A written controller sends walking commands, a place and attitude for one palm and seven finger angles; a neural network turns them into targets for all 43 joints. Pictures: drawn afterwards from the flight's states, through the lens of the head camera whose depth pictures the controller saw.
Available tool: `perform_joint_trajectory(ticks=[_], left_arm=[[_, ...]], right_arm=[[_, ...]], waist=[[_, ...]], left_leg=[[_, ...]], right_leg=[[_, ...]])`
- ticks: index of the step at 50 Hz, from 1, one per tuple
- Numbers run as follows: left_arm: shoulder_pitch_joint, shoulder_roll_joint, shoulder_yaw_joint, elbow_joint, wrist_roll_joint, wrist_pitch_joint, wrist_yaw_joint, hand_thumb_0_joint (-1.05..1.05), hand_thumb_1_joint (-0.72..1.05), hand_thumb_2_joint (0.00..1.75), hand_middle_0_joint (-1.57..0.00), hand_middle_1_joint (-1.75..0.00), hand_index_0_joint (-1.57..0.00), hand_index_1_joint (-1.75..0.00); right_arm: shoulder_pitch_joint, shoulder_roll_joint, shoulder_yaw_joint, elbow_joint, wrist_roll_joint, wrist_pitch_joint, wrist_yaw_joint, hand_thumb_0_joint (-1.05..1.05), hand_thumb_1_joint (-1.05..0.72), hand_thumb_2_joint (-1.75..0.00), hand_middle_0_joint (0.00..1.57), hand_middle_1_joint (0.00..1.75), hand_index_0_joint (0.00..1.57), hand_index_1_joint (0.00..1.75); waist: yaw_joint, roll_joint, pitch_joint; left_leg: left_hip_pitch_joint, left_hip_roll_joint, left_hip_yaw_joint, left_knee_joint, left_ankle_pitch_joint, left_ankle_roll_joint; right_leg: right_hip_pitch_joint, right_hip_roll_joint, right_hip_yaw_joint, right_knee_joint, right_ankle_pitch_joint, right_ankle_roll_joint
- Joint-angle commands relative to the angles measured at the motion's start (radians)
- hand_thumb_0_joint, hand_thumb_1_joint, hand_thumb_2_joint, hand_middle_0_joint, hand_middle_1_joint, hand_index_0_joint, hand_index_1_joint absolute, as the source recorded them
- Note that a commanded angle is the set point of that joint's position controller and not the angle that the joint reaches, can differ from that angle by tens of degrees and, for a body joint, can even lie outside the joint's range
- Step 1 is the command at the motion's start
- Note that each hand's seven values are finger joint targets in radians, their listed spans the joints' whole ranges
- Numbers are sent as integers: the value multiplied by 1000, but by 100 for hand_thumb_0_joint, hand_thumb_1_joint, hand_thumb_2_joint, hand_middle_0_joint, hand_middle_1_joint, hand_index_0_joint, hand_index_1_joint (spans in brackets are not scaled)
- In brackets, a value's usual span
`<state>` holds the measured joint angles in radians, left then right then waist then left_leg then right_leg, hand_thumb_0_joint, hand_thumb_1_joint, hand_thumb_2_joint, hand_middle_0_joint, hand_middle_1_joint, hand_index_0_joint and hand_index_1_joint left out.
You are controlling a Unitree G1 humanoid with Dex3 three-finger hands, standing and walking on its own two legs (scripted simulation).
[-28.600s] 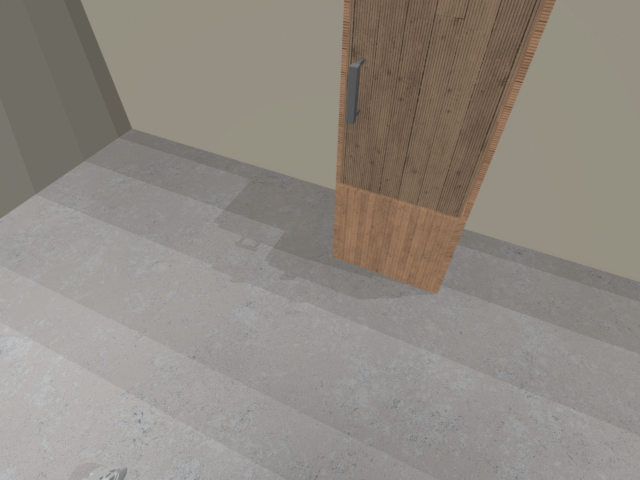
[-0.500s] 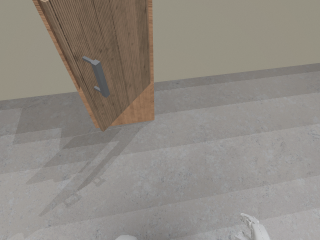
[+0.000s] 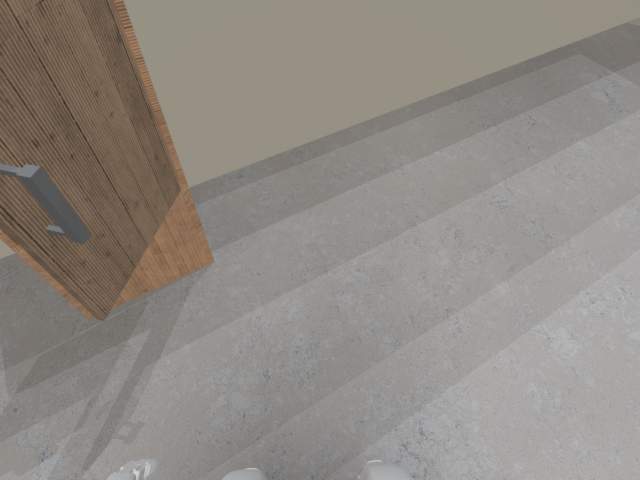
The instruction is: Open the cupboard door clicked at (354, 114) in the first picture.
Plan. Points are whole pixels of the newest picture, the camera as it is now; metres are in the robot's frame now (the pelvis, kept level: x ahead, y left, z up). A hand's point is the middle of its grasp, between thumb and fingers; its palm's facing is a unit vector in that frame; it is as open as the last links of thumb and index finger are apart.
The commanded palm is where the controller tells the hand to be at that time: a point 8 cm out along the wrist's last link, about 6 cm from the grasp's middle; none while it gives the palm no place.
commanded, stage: walk to a spot facing it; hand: left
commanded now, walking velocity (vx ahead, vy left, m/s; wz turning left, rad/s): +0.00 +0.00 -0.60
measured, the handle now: (44, 205) +0.47 +0.43 +0.01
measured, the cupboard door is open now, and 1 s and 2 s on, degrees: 46 46 46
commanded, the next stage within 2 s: turn to face it in 1.88 s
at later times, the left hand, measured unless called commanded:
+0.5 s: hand (213, 453) +0.17 +0.16 -0.16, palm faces -0.32 -0.93 -0.20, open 7.4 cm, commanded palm none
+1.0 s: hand (334, 349) +0.32 -0.01 -0.15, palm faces -0.59 -0.79 -0.17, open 7.4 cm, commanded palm none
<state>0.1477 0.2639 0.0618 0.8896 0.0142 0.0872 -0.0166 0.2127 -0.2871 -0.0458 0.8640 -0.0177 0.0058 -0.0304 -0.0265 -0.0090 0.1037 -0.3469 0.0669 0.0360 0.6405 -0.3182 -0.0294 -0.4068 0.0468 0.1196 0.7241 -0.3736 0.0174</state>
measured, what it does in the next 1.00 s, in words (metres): walks ahead, turning right: right foot, then left foot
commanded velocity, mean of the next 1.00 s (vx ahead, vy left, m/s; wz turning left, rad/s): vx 0.25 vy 0.00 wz -0.52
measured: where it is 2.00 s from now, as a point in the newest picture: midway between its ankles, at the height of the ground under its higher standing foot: (456, 385)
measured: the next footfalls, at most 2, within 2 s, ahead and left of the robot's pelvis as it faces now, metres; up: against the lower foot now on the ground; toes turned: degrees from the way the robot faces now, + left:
right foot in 0.22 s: +0.03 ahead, -0.16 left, +0.00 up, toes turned -10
left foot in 0.44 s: +0.12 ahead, +0.09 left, +0.00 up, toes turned -13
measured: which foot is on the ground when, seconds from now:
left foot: down 0.00-0.22, up 0.24-0.42, down 0.44-0.76, up 0.78-1.00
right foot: up 0.00-0.20, down 0.22-0.44, up 0.46-0.74, down 0.76-1.00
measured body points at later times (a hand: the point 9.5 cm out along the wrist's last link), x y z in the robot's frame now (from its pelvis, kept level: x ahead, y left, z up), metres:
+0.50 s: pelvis +0.04 -0.02 +0.01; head +0.08 -0.02 +0.46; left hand +0.19 +0.21 -0.14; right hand +0.03 -0.29 -0.12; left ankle +0.08 +0.10 -0.72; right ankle -0.02 -0.14 -0.68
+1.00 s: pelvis +0.15 -0.12 +0.02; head +0.19 -0.14 +0.47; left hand +0.35 +0.03 -0.13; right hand +0.05 -0.37 -0.12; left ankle +0.28 -0.03 -0.69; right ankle +0.09 -0.22 -0.72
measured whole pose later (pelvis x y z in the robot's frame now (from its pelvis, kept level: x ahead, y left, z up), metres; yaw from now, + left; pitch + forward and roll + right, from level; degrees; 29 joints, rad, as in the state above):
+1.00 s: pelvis +0.15 -0.12 +0.02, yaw -36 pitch +0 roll +0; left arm 0.19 0.21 0.05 0.97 0.03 0.00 -0.04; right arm 0.21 -0.22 -0.05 0.92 -0.03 -0.02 0.02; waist -0.03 -0.03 0.08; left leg -0.45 0.11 0.08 0.78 -0.31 -0.06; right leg -0.24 0.02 0.01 0.50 -0.26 -0.03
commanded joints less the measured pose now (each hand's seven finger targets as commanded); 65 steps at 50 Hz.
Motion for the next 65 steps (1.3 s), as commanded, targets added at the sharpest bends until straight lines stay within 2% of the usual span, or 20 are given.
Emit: perform_joint_trajectory(ticks=[1, 4, 8, 10, 12, 14, 20, 22, 23, 29, 34, 36, 38, 39, 43, 51, 53, 54, 60, 65], left_arm=[[-96, 118, 45, -133, 11, -42, -18, 0, 90, 90, -20, -30, -20, -30], [-62, 65, 31, -104, 2, -34, -35, 0, 90, 90, -20, -30, -20, -30], [-2, 62, 24, -80, -3, -54, -29, 0, 90, 90, -20, -30, -20, -30], [99, 223, 58, -52, 13, -71, -2, 0, 90, 90, -20, -30, -20, -30], [119, 286, 68, -52, 4, -57, 7, 0, 90, 90, -20, -30, -20, -30], [44, 202, 61, -63, 9, -60, 21, 0, 90, 90, -20, -30, -20, -30], [-43, 163, 52, -68, 8, -68, 1, 0, 90, 90, -20, -30, -20, -30], [-128, 58, 29, -154, -2, -67, -17, 0, 90, 90, -20, -30, -20, -30], [-189, 89, 42, -182, 5, -83, -36, 0, 90, 90, -20, -30, -20, -30], [-152, 7, 17, -105, 12, -76, -72, 0, 90, 90, -20, -30, -20, -30], [-163, 19, 16, -91, 12, -77, -70, 0, 90, 90, -20, -30, -20, -30], [7, 66, 35, -36, 16, -85, -61, 0, 90, 90, -20, -30, -20, -30], [336, 279, 91, 55, 5, -104, -28, 0, 90, 90, -20, -30, -20, -30], [297, 294, 93, 48, -11, -97, -17, 0, 90, 90, -20, -30, -20, -30], [20, 136, 46, -32, 12, -114, 7, 0, 90, 90, -20, -30, -20, -30], [-2, 93, 41, -3, 7, -118, -12, 0, 90, 90, -20, -30, -20, -30], [-25, -7, 18, -52, -3, -123, -22, 0, 90, 90, -20, -30, -20, -30], [-101, 18, 26, -84, 5, -136, -30, 0, 90, 90, -20, -30, -20, -30], [-90, -42, 5, -20, 13, -120, -49, 0, 90, 90, -20, -30, -20, -30], [40, 0, 21, 43, 14, -120, -40, 0, 90, 90, -20, -30, -20, -30]], right_arm=[[96, -224, -46, -34, -26, -33, -9, 0, -90, -90, 20, 30, 20, 30], [15, -176, -32, -39, -27, -21, -10, 0, -90, -90, 20, 30, 20, 30], [78, -190, -45, -11, -15, -11, -4, 0, -90, -90, 20, 30, 20, 30], [49, -87, -36, -60, 6, -4, 5, 0, -90, -90, 20, 30, 20, 30], [-24, -51, -21, -100, 14, 4, 6, 0, -90, -90, 20, 30, 20, 30], [-19, -70, -31, -74, 6, 9, 0, 0, -90, -90, 20, 30, 20, 30], [136, -51, -31, -5, 1, -24, 12, 0, -90, -90, 20, 30, 20, 30], [314, -233, -62, 25, -34, -43, -10, 0, -90, -90, 20, 30, 20, 30], [288, -248, -64, 15, -28, -51, -13, 0, -90, -90, 20, 30, 20, 30], [179, -118, -25, 24, -24, -71, 4, 0, -90, -90, 20, 30, 20, 30], [196, -132, -29, 47, -27, -60, 12, 0, -90, -90, 20, 30, 20, 30], [149, -126, -25, 40, -21, -55, 17, 0, -90, -90, 20, 30, 20, 30], [19, -30, -2, -58, 14, -60, 29, 0, -90, -90, 20, 30, 20, 30], [-55, -58, -15, -77, 5, -58, 28, 0, -90, -90, 20, 30, 20, 30], [28, -43, -24, 9, -12, -32, 34, 0, -90, -90, 20, 30, 20, 30], [199, -27, -28, 75, -13, -65, 30, 0, -90, -90, 20, 30, 20, 30], [383, -194, -61, 103, -41, -76, 8, 0, -90, -90, 20, 30, 20, 30], [365, -195, -62, 90, -34, -71, 5, 0, -90, -90, 20, 30, 20, 30], [202, -68, -29, 93, -29, -92, 12, 0, -90, -90, 20, 30, 20, 30], [173, -61, -31, 119, -21, -63, 25, 0, -90, -90, 20, 30, 20, 30]], waist=[[-10, 151, -102], [28, 232, -90], [25, 192, -174], [63, -209, -174], [100, -172, -118], [57, -288, -145], [-49, -74, -102], [-124, 361, -77], [-106, 164, -48], [-24, 185, -60], [-21, 200, -77], [79, 100, -129], [224, -363, -256], [210, -202, -137], [26, -174, -86], [-66, 17, -94], [-135, 369, -120], [-126, 178, -72], [-21, 185, -78], [44, 81, -116]], left_leg=[[79, 413, -451, -423, 1, 232], [78, 273, -99, -312, 266, 144], [139, 233, 27, -119, 415, 70], [-182, 64, 168, 188, -19, -45], [-229, 31, 13, 403, -320, -35], [-257, 31, -15, 436, -218, -43], [297, -26, 61, -167, -35, -25], [410, 458, -547, -500, -446, 163], [322, 508, -587, -521, -404, 243], [268, 262, 14, -403, 151, 112], [227, 287, 120, -330, 204, 92], [84, 232, 189, -74, 241, 48], [-415, 13, 197, 550, -339, -30], [-508, 58, 7, 636, -317, -24], [-214, 103, -4, 442, -71, -37], [304, 19, 81, -140, 54, -18], [450, 446, -545, -459, -336, 182], [373, 493, -626, -491, -348, 261], [230, 244, -28, -412, 183, 116], [66, 189, 87, -261, 2, 65]], right_leg=[[-167, -47, -67, 414, -183, 13], [-55, -78, -156, 246, -132, 22], [178, -16, -240, -169, 66, -5], [439, -323, 203, -382, 486, -129], [271, -414, 315, -373, 498, -275], [311, -305, 244, -358, 429, -232], [-101, -154, 187, -280, -134, -128], [-425, 15, -107, 237, -279, -9], [-416, -88, -56, 345, -196, -15], [-228, -125, -187, 199, 41, 4], [5, -75, -273, -39, 48, -23], [319, -23, -287, -170, 85, -61], [707, -457, 442, -450, -34, -267], [573, -481, 487, -513, -121, -317], [143, -311, 158, -526, -80, -218], [-71, -154, 32, -312, -139, -140], [-363, 10, -164, 268, -224, -47], [-405, -85, -82, 398, -170, -57], [-171, -138, -181, 137, 38, -24], [256, -47, -271, -179, 141, -37]])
